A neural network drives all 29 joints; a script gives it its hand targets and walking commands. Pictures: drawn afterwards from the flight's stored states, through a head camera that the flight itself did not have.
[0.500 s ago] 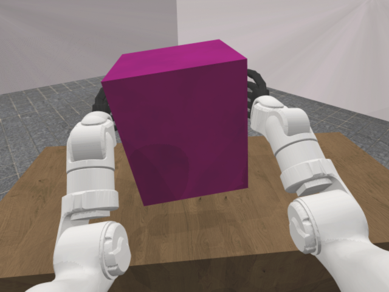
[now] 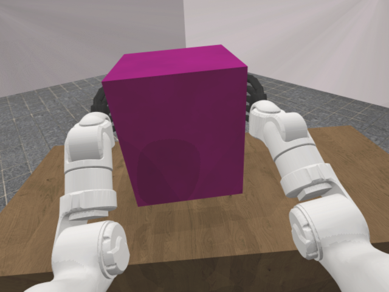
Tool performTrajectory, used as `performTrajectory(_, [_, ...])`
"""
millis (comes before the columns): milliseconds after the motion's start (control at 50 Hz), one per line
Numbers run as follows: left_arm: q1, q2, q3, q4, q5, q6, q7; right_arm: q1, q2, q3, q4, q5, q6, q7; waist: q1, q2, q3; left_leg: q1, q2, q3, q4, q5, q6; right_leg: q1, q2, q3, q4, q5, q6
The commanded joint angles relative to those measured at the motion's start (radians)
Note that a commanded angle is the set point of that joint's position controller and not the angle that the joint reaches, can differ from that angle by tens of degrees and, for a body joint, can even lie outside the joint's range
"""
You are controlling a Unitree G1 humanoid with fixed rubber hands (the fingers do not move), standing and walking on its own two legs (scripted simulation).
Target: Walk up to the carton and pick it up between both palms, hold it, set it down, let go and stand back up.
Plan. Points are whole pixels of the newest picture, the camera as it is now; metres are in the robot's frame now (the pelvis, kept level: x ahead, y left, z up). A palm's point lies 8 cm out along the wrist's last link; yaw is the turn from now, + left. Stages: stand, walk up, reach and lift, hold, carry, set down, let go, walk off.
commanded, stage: hold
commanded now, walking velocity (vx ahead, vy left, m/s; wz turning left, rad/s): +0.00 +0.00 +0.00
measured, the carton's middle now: (181, 121) +0.39 +0.00 +0.25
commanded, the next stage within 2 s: none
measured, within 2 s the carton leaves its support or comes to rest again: neither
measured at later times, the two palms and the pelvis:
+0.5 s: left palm (100, 118) +0.37 +0.15 +0.29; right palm (259, 100) +0.36 -0.15 +0.30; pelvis +0.00 +0.01 +0.00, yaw +0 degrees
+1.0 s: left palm (101, 122) +0.37 +0.15 +0.28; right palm (256, 110) +0.37 -0.15 +0.28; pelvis +0.00 +0.00 +0.00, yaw +0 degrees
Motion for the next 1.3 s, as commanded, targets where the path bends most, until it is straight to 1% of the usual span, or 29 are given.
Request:
performTrajectory(0, [-0.891, -0.617, -0.431, -0.21, -0.206, -0.099, -0.145, -0.846, 0.751, 0.252, -0.402, 0.201, -0.015, 0.129, -0.025, -0.029, -0.428, 0.001, -0.109, 0.091, -0.049, 0.309, -0.016, 0.264, 0.08, -0.011, 0.003, 0.3, 0.032])
performTrajectory(20, [-0.885, -0.622, -0.442, -0.213, -0.208, -0.094, -0.145, -0.847, 0.738, 0.243, -0.401, 0.201, -0.014, 0.128, -0.038, -0.02, -0.416, 0.008, -0.109, 0.088, -0.047, 0.31, -0.018, 0.247, 0.079, -0.012, 0.0, 0.28, 0.029])
performTrajectory(140, [-0.932, -0.644, -0.465, -0.243, -0.21, -0.094, -0.14, -0.865, 0.724, 0.223, -0.39, 0.191, -0.013, 0.147, -0.034, 0.024, -0.416, 0.0, -0.102, 0.079, -0.067, 0.263, -0.025, 0.231, 0.085, -0.018, -0.009, 0.187, 0.014])
performTrajectory(200, [-0.955, -0.637, -0.447, -0.201, -0.194, -0.09, -0.133, -0.866, 0.709, 0.197, -0.321, 0.18, -0.009, 0.159, -0.034, 0.035, -0.355, -0.027, -0.096, 0.083, -0.086, 0.2, -0.025, 0.2, 0.084, -0.022, -0.014, 0.116, 0.005])
performTrajectory(240, [-0.948, -0.631, -0.425, -0.167, -0.176, -0.091, -0.133, -0.876, 0.711, 0.197, -0.292, 0.177, -0.011, 0.166, -0.012, 0.017, -0.322, -0.055, -0.088, 0.082, -0.097, 0.16, -0.018, 0.192, 0.084, -0.018, -0.015, 0.076, 0.001])
performTrajectory(280, [-0.949, -0.63, -0.414, -0.119, -0.168, -0.088, -0.135, -0.884, 0.694, 0.172, -0.244, 0.159, -0.011, 0.173, -0.013, 0.029, -0.286, -0.084, -0.086, 0.086, -0.114, 0.118, -0.016, 0.197, 0.085, -0.024, -0.017, 0.046, -0.001])
performTrajectory(320, [-0.95, -0.657, -0.445, -0.152, -0.189, -0.093, -0.133, -0.874, 0.688, 0.17, -0.251, 0.166, -0.021, 0.175, -0.033, 0.051, -0.346, -0.045, -0.083, 0.082, -0.101, 0.173, -0.03, 0.209, 0.088, -0.021, -0.014, 0.09, -0.008])
performTrajectory(380, [-0.961, -0.663, -0.443, -0.127, -0.175, -0.095, -0.13, -0.883, 0.677, 0.156, -0.215, 0.16, -0.023, 0.18, -0.039, 0.066, -0.323, -0.058, -0.083, 0.081, -0.101, 0.177, -0.031, 0.208, 0.091, -0.028, -0.013, 0.093, -0.008])
performTrajectory(400, [-0.974, -0.657, -0.444, -0.136, -0.185, -0.1, -0.128, -0.898, 0.683, 0.153, -0.228, 0.162, -0.025, 0.183, -0.035, 0.044, -0.331, -0.062, -0.081, 0.079, -0.103, 0.176, -0.029, 0.205, 0.094, -0.03, -0.008, 0.094, -0.006])
performTrajectory(420, [-0.956, -0.637, -0.415, -0.076, -0.167, -0.095, -0.128, -0.885, 0.664, 0.138, -0.172, 0.153, -0.018, 0.186, -0.028, 0.051, -0.282, -0.082, -0.083, 0.079, -0.111, 0.148, -0.025, 0.188, 0.089, -0.025, -0.017, 0.073, -0.007])
performTrajectory(520, [-0.958, -0.646, -0.415, -0.108, -0.187, -0.101, -0.125, -0.911, 0.693, 0.168, -0.232, 0.174, -0.027, 0.185, -0.019, 0.022, -0.352, -0.055, -0.089, 0.081, -0.093, 0.218, -0.022, 0.221, 0.092, -0.027, -0.009, 0.139, -0.001])
performTrajectory(600, [-0.97, -0.646, -0.425, -0.135, -0.195, -0.107, -0.123, -0.911, 0.706, 0.183, -0.257, 0.186, -0.027, 0.18, -0.018, 0.037, -0.392, -0.03, -0.096, 0.08, -0.072, 0.267, -0.026, 0.221, 0.087, -0.018, -0.006, 0.183, 0.001])
performTrajectory(620, [-0.961, -0.639, -0.415, -0.114, -0.186, -0.104, -0.122, -0.916, 0.702, 0.178, -0.261, 0.181, -0.028, 0.178, -0.022, 0.023, -0.384, -0.031, -0.098, 0.079, -0.07, 0.261, -0.022, 0.215, 0.086, -0.021, -0.01, 0.183, 0.004])
performTrajectory(640, [-0.963, -0.635, -0.4, -0.109, -0.183, -0.105, -0.122, -0.926, 0.712, 0.189, -0.273, 0.188, -0.029, 0.177, -0.006, 0.01, -0.376, -0.032, -0.095, 0.079, -0.072, 0.259, -0.017, 0.224, 0.087, -0.018, -0.011, 0.184, 0.006])
performTrajectory(720, [-0.961, -0.616, -0.407, -0.165, -0.196, -0.109, -0.124, -0.902, 0.746, 0.224, -0.325, 0.205, -0.024, 0.164, 0.0, -0.014, -0.419, -0.021, -0.107, 0.083, -0.054, 0.304, -0.013, 0.24, 0.085, -0.018, 0.002, 0.259, 0.022])
performTrajectory(780, [-0.935, -0.611, -0.424, -0.205, -0.213, -0.108, -0.13, -0.889, 0.76, 0.25, -0.382, 0.216, -0.019, 0.152, -0.01, -0.032, -0.469, -0.002, -0.112, 0.083, -0.04, 0.344, -0.014, 0.271, 0.082, -0.008, 0.012, 0.337, 0.029])
performTrajectory(800, [-0.896, -0.615, -0.423, -0.196, -0.204, -0.102, -0.132, -0.864, 0.745, 0.253, -0.385, 0.222, -0.015, 0.147, -0.009, -0.016, -0.452, 0.001, -0.114, 0.084, -0.037, 0.356, -0.017, 0.286, 0.08, -0.005, 0.014, 0.368, 0.03])
performTrajectory(880, [-0.887, -0.613, -0.433, -0.228, -0.21, -0.096, -0.135, -0.859, 0.751, 0.266, -0.437, 0.227, -0.009, 0.136, -0.012, -0.05, -0.465, 0.011, -0.11, 0.083, -0.034, 0.352, -0.016, 0.272, 0.08, -0.008, 0.014, 0.372, 0.038])
performTrajectory(900, [-0.882, -0.609, -0.432, -0.246, -0.209, -0.094, -0.138, -0.832, 0.754, 0.268, -0.42, 0.229, -0.004, 0.134, -0.013, -0.034, -0.466, 0.018, -0.111, 0.086, -0.033, 0.356, -0.019, 0.265, 0.077, -0.004, 0.013, 0.368, 0.036])
performTrajectory(960, [-0.876, -0.601, -0.423, -0.22, -0.204, -0.087, -0.146, -0.836, 0.744, 0.258, -0.424, 0.217, 0.001, 0.13, -0.024, -0.057, -0.421, 0.002, -0.11, 0.087, -0.042, 0.314, -0.013, 0.249, 0.075, -0.006, 0.006, 0.326, 0.032])
performTrajectory(1000, [-0.875, -0.6, -0.431, -0.231, -0.204, -0.085, -0.149, -0.845, 0.757, 0.275, -0.441, 0.221, 0.001, 0.127, -0.004, -0.062, -0.419, 0.001, -0.111, 0.087, -0.046, 0.304, -0.008, 0.247, 0.076, -0.005, 0.004, 0.303, 0.035])
performTrajectory(1020, [-0.862, -0.602, -0.431, -0.213, -0.198, -0.081, -0.149, -0.846, 0.75, 0.266, -0.43, 0.223, 0.003, 0.127, -0.004, -0.053, -0.406, -0.004, -0.109, 0.088, -0.049, 0.303, -0.01, 0.238, 0.079, -0.013, -0.001, 0.293, 0.036])
performTrajectory(1040, [-0.889, -0.61, -0.433, -0.225, -0.202, -0.082, -0.149, -0.854, 0.742, 0.253, -0.421, 0.214, 0.002, 0.128, -0.024, -0.032, -0.408, 0.006, -0.108, 0.087, -0.048, 0.303, -0.016, 0.234, 0.078, -0.009, -0.003, 0.269, 0.029])
performTrajectory(1060, [-0.889, -0.609, -0.435, -0.213, -0.2, -0.081, -0.15, -0.859, 0.737, 0.255, -0.407, 0.214, 0.005, 0.131, -0.013, -0.034, -0.401, 0.008, -0.106, 0.086, -0.054, 0.287, -0.015, 0.227, 0.078, -0.008, -0.009, 0.242, 0.026])
performTrajectory(1100, [-0.933, -0.637, -0.464, -0.261, -0.209, -0.084, -0.145, -0.863, 0.731, 0.237, -0.406, 0.206, -0.001, 0.14, -0.029, 0.012, -0.419, 0.015, -0.101, 0.084, -0.057, 0.282, -0.026, 0.217, 0.084, -0.014, -0.005, 0.208, 0.016])
performTrajectory(1140, [-0.945, -0.653, -0.469, -0.224, -0.206, -0.083, -0.14, -0.877, 0.72, 0.212, -0.384, 0.19, -0.004, 0.146, -0.045, 0.016, -0.385, -0.006, -0.097, 0.079, -0.067, 0.241, -0.026, 0.202, 0.083, -0.019, -0.015, 0.16, 0.008])
performTrajectory(1200, [-0.934, -0.638, -0.436, -0.165, -0.18, -0.078, -0.139, -0.879, 0.701, 0.197, -0.322, 0.181, -0.001, 0.156, -0.022, 0.026, -0.329, -0.036, -0.092, 0.083, -0.089, 0.192, -0.022, 0.199, 0.084, -0.017, -0.018, 0.112, 0.002])
performTrajectory(1220, [-0.927, -0.654, -0.435, -0.155, -0.18, -0.08, -0.142, -0.879, 0.693, 0.187, -0.31, 0.172, -0.006, 0.159, -0.035, 0.03, -0.318, -0.043, -0.094, 0.084, -0.09, 0.177, -0.023, 0.205, 0.085, -0.017, -0.023, 0.102, -0.001])
performTrajectory(1280, [-0.943, -0.649, -0.431, -0.117, -0.169, -0.081, -0.137, -0.9, 0.676, 0.163, -0.249, 0.166, -0.009, 0.17, -0.03, 0.056, -0.308, -0.069, -0.086, 0.083, -0.105, 0.137, -0.022, 0.189, 0.087, -0.021, -0.017, 0.06, -0.008])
